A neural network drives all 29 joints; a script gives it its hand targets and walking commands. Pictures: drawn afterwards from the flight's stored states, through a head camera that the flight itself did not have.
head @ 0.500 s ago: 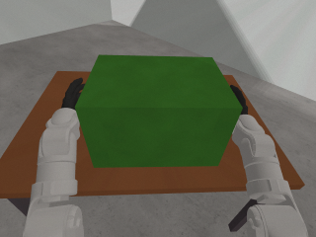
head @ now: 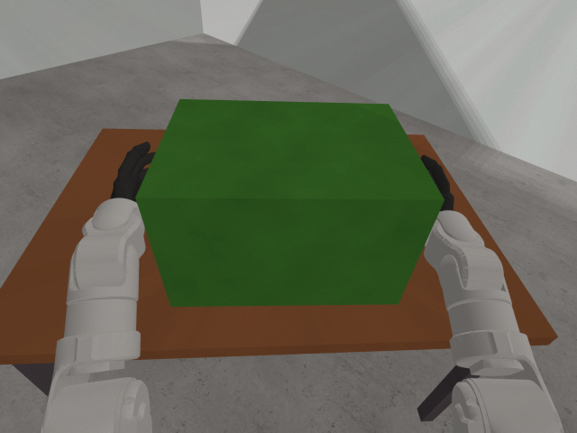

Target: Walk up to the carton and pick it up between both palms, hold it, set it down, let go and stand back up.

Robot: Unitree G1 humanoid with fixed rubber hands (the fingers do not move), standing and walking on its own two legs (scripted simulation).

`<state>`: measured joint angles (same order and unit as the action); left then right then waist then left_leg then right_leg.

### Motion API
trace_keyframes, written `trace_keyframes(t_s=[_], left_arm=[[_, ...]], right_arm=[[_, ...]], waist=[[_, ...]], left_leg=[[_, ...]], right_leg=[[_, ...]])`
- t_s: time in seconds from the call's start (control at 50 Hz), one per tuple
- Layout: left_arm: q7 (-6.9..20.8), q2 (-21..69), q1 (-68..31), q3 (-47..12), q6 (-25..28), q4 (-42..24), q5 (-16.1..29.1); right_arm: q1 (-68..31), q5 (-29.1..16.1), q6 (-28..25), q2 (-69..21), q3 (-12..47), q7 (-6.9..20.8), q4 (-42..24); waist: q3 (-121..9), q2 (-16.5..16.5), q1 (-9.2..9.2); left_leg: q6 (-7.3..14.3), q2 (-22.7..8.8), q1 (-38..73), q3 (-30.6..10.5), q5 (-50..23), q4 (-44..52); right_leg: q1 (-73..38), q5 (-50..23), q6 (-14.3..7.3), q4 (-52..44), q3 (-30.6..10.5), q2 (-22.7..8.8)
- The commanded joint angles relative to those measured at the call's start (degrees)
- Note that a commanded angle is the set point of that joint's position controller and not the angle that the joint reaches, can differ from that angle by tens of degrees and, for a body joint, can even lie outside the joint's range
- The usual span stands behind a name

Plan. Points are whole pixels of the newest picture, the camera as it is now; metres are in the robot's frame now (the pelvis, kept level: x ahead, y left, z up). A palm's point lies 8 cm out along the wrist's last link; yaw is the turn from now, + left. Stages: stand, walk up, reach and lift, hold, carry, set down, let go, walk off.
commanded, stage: hold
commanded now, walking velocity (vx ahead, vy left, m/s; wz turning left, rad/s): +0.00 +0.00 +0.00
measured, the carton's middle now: (286, 199) +0.39 +0.00 +0.15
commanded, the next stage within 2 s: none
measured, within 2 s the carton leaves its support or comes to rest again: neither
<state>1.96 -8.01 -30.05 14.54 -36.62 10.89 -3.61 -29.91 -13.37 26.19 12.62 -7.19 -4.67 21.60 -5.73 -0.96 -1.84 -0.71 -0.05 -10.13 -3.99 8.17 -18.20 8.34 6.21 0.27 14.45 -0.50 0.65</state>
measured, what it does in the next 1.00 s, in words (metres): stands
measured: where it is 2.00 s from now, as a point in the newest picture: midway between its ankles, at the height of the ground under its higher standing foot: outside the picture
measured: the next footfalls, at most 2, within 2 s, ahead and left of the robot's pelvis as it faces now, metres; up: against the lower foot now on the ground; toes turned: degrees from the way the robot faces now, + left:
none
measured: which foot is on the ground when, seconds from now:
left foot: down 0.00-1.00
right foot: down 0.00-1.00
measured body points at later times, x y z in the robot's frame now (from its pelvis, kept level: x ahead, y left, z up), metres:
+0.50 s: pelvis +0.00 +0.00 +0.00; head -0.04 +0.02 +0.45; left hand +0.36 +0.21 +0.17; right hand +0.36 -0.21 +0.16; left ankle +0.02 +0.12 -0.75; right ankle +0.02 -0.12 -0.75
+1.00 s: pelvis +0.00 +0.00 +0.00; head -0.04 +0.01 +0.45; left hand +0.37 +0.21 +0.17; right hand +0.37 -0.21 +0.16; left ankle +0.02 +0.12 -0.75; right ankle +0.02 -0.12 -0.75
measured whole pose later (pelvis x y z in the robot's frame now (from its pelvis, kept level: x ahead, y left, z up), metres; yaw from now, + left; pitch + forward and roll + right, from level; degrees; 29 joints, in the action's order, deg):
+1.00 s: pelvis +0.00 +0.00 +0.00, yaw +0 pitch +0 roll -1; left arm 2.3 -8.2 -29.5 14.8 -36.3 10.8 -3.8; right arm -30.1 -13.6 26.3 12.5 -6.7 -5.0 21.5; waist -5.9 -1.2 -1.9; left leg -0.8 -0.1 -10.2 -4.1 8.1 -18.4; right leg 8.3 6.2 0.1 14.6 -0.4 0.8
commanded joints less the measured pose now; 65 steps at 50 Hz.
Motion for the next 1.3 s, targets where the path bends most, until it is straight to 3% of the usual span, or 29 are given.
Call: trace_keyframes(t_s=[0.0,0.06,0.1,0.12,0.14,0.18,0.24,0.32,0.4,0.48,0.54,0.6,0.7,0.72,0.76,0.8,0.84,0.9,0.94,0.98,1.02,1.06,1.08,1.1,1.12,1.16,1.2,1.26,1.28], left_arm=[[7.57,30.46,-38.10,-27.03,3.81,-15.64,8.82],[7.39,30.72,-35.51,-28.97,3.59,-17.30,10.25],[7.40,29.56,-36.00,-27.92,3.61,-16.92,9.48],[7.54,29.46,-35.98,-27.59,3.44,-17.62,9.13],[7.86,28.85,-34.87,-26.85,2.98,-15.09,8.74],[7.71,28.75,-36.47,-27.48,3.31,-18.11,8.80],[7.76,29.70,-34.75,-27.88,2.78,-17.17,9.03],[6.92,30.10,-37.10,-30.40,3.67,-22.01,10.59],[7.63,29.03,-35.56,-26.85,2.44,-15.91,8.17],[7.40,29.10,-39.40,-28.29,3.37,-18.68,9.75],[6.95,30.73,-39.50,-29.03,3.51,-15.94,9.79],[7.22,30.77,-38.90,-27.27,3.19,-12.62,8.75],[7.44,31.16,-39.82,-26.53,3.61,-11.31,9.05],[7.47,30.82,-39.69,-26.86,3.95,-12.09,9.15],[7.80,29.95,-38.60,-26.11,3.96,-11.68,8.71],[8.42,28.84,-39.84,-24.39,3.82,-10.55,7.81],[8.44,30.16,-39.26,-25.98,4.09,-12.66,8.78],[7.91,30.16,-39.71,-27.06,4.77,-14.10,9.74],[7.45,30.74,-37.46,-28.08,4.60,-15.29,9.47],[7.48,29.59,-38.36,-27.09,4.14,-15.85,8.70],[7.53,30.50,-38.31,-27.57,3.55,-14.04,9.04],[7.18,30.68,-37.10,-28.91,3.78,-17.23,9.50],[7.09,30.25,-38.72,-29.05,4.12,-18.87,10.37],[6.85,30.19,-39.16,-29.97,4.34,-19.81,11.02],[6.74,30.14,-38.05,-29.37,3.99,-18.55,10.38],[7.08,30.17,-35.52,-27.59,3.20,-16.19,8.51],[7.30,29.97,-36.02,-27.79,3.00,-16.69,8.87],[6.89,30.95,-38.33,-30.58,3.83,-19.74,10.86],[6.85,29.89,-37.40,-28.92,3.48,-16.79,10.13]], right_arm=[[-49.30,-7.16,-4.38,-31.34,25.73,8.47,-22.43],[-49.75,-8.41,-5.01,-30.76,27.06,7.93,-28.33],[-46.98,-7.88,-3.93,-29.84,26.07,7.99,-24.41],[-48.15,-8.19,-4.31,-30.69,26.70,8.11,-25.84],[-47.98,-7.43,-4.04,-30.09,26.04,8.01,-25.37],[-48.31,-8.37,-4.02,-30.58,26.84,7.92,-25.78],[-48.73,-8.35,-4.03,-30.10,26.65,7.74,-27.46],[-48.20,-9.27,-4.17,-31.02,27.73,7.87,-29.32],[-48.15,-7.38,-3.15,-29.99,25.97,8.02,-24.10],[-49.53,-7.96,-3.61,-30.88,26.04,8.56,-24.82],[-49.32,-7.18,-3.71,-30.50,24.52,9.05,-22.75],[-51.11,-6.23,-4.27,-30.38,23.99,9.21,-21.20],[-54.88,-6.52,-5.16,-32.82,25.08,9.05,-22.87],[-52.42,-6.62,-4.74,-32.64,24.64,8.71,-21.39],[-51.08,-6.38,-4.48,-32.12,24.56,8.24,-20.90],[-51.80,-5.85,-4.25,-32.53,24.39,8.23,-19.36],[-52.56,-6.81,-4.91,-32.82,25.62,8.05,-22.74],[-52.68,-7.57,-4.98,-33.57,26.81,7.65,-24.98],[-49.49,-7.87,-4.75,-31.63,26.36,7.81,-24.03],[-47.56,-7.61,-4.07,-31.33,25.57,8.15,-21.53],[-51.73,-7.27,-4.73,-30.89,25.03,8.50,-24.34],[-47.76,-7.85,-4.42,-29.79,25.36,8.36,-24.38],[-49.55,-8.47,-4.45,-30.36,26.02,8.33,-26.35],[-49.15,-8.51,-4.39,-30.49,26.08,8.30,-26.90],[-49.32,-8.08,-4.36,-30.19,26.19,8.38,-27.23],[-46.80,-7.12,-3.74,-29.54,24.96,8.56,-23.54],[-48.89,-7.74,-4.16,-29.69,25.90,8.77,-25.02],[-50.06,-8.67,-4.67,-30.42,26.70,8.52,-28.65],[-50.15,-8.03,-4.15,-29.49,25.82,8.50,-26.97]], waist=[[-26.16,1.60,-0.26],[-28.96,1.28,-0.54],[-25.24,1.01,-0.91],[-26.31,1.36,0.14],[-24.60,0.75,-0.17],[-26.37,2.01,0.34],[-26.73,1.36,-0.16],[-30.10,3.39,-0.43],[-23.30,0.70,0.08],[-26.92,1.78,-0.07],[-25.13,3.90,-0.52],[-24.60,2.37,-0.27],[-26.55,0.05,1.25],[-26.67,0.23,-0.10],[-25.25,0.41,-0.44],[-23.34,0.09,0.01],[-27.90,0.73,0.42],[-28.74,0.38,0.09],[-27.76,2.17,-0.57],[-24.92,2.40,-0.49],[-26.10,2.10,-0.08],[-27.18,3.88,-1.05],[-29.06,3.03,-0.48],[-30.16,2.61,-1.29],[-28.63,2.95,-0.28],[-23.18,2.28,-0.54],[-26.29,1.91,-0.01],[-29.89,3.71,-0.43],[-26.25,2.08,-0.21]], left_leg=[[-1.14,2.50,6.61,2.47,-12.82,1.35],[-1.29,2.95,8.46,2.34,-17.14,-0.87],[-1.34,2.70,7.80,2.21,-14.17,0.64],[-1.13,2.97,6.89,2.34,-14.00,0.46],[-1.01,3.01,6.20,2.62,-13.32,0.82],[-1.45,3.17,6.82,2.67,-14.90,0.42],[-1.25,2.97,7.30,2.64,-14.80,0.36],[-2.15,2.94,8.52,2.24,-17.95,-0.70],[-0.87,2.87,5.75,2.76,-10.86,1.61],[-1.29,2.80,7.04,2.52,-12.37,0.96],[-1.55,2.37,7.44,2.19,-9.93,1.79],[-0.76,2.34,6.20,2.45,-7.69,2.24],[0.39,2.99,4.10,2.96,-7.75,1.92],[0.10,2.91,4.90,2.86,-8.99,1.70],[-0.09,3.07,4.46,2.79,-9.29,1.82],[0.30,3.30,3.12,3.05,-7.25,2.52],[-0.27,3.33,3.97,2.93,-10.62,1.56],[-0.09,3.56,5.42,2.69,-12.22,0.49],[-1.16,2.86,7.25,2.09,-14.51,0.43],[-1.22,2.95,7.07,2.43,-12.18,1.20],[-1.08,2.68,6.65,2.49,-11.01,1.17],[-2.36,2.47,9.20,1.97,-16.63,-0.11],[-2.07,2.80,8.72,2.15,-16.39,-0.57],[-1.99,2.69,9.14,2.05,-15.66,-0.33],[-1.91,2.67,8.72,2.10,-15.69,-0.16],[-1.71,2.27,7.90,2.12,-14.00,0.83],[-1.68,2.28,7.98,2.41,-14.22,0.51],[-2.12,2.61,8.49,2.21,-15.91,-0.18],[-1.42,2.76,7.59,2.39,-13.44,0.47]], right_leg=[[-11.45,-11.08,-0.24,0.59,1.37,2.55],[-12.63,-16.37,-0.16,0.96,1.05,2.74],[-10.99,-13.92,-0.20,0.59,1.16,2.53],[-11.76,-13.73,-0.07,0.62,1.14,2.31],[-12.22,-14.51,0.01,0.48,0.89,2.29],[-12.87,-14.99,0.03,1.07,1.22,2.45],[-12.53,-15.51,-0.06,0.94,1.09,2.55],[-12.77,-17.89,0.02,2.03,1.36,2.89],[-10.95,-11.43,0.08,0.13,1.23,2.22],[-10.94,-11.07,-0.05,0.62,1.42,2.45],[-8.04,-7.40,-0.77,-0.05,1.47,2.38],[-8.38,-5.93,-0.56,-0.44,1.39,2.19],[-10.83,-7.77,-0.04,0.04,0.92,2.03],[-11.43,-10.36,0.08,0.57,0.69,2.11],[-11.81,-11.58,0.27,0.62,0.74,1.94],[-12.60,-10.30,0.56,0.24,0.70,1.49],[-14.31,-13.25,0.48,1.14,0.73,1.90],[-12.93,-14.34,0.71,1.11,0.84,2.04],[-11.83,-14.61,0.03,1.31,1.30,2.65],[-10.19,-10.58,-0.19,0.17,1.35,2.23],[-9.91,-8.91,-0.39,0.02,1.50,2.44],[-10.75,-13.83,-0.71,0.91,1.38,2.82],[-10.91,-13.37,-0.40,0.95,1.49,2.79],[-10.63,-13.82,-0.15,1.07,1.47,2.78],[-10.49,-13.45,-0.34,1.03,1.54,2.85],[-9.06,-10.83,-0.57,-0.01,1.59,2.65],[-10.67,-12.04,-0.53,0.33,1.44,2.74],[-11.33,-14.22,-0.38,1.26,1.30,2.74],[-10.04,-11.99,-0.32,0.27,1.27,2.66]])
